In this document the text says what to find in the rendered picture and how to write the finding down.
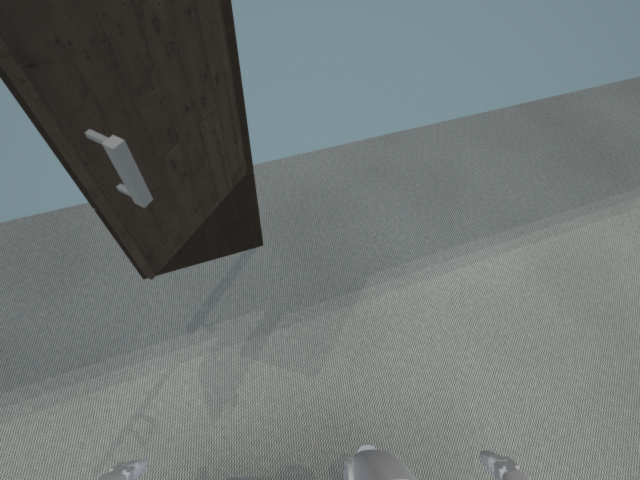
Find robot right hand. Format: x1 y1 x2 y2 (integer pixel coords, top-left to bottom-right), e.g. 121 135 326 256
480 450 531 480

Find right robot thigh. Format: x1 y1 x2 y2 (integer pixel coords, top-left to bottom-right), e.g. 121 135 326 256
344 450 417 480

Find right robot shin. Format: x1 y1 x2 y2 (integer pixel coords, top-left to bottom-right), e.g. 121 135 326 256
356 445 376 454

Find handle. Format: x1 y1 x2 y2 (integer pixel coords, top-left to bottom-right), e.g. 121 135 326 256
84 129 153 208

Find robot left hand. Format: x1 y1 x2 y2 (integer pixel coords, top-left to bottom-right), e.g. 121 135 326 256
98 459 148 480

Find cupboard door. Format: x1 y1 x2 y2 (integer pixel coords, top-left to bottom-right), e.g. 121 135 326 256
0 0 247 280

